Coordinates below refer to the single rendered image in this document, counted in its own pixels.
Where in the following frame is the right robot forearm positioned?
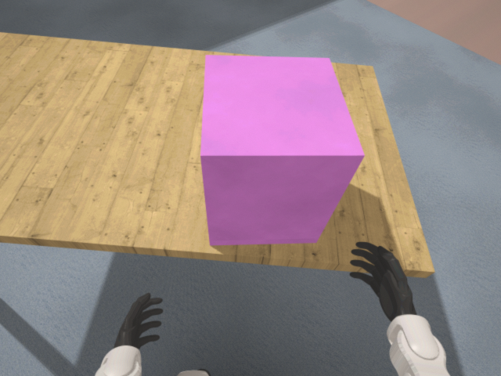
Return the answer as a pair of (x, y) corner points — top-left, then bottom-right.
(387, 314), (450, 376)

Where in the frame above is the robot right hand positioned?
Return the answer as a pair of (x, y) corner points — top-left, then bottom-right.
(350, 242), (416, 321)

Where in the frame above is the carton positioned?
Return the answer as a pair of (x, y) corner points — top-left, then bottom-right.
(200, 55), (365, 245)

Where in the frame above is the robot left hand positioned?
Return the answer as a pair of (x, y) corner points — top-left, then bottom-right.
(114, 293), (163, 349)

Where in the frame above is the left robot forearm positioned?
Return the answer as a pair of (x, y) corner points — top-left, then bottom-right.
(95, 345), (142, 376)

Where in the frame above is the table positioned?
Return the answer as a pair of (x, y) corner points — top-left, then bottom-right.
(0, 32), (435, 278)

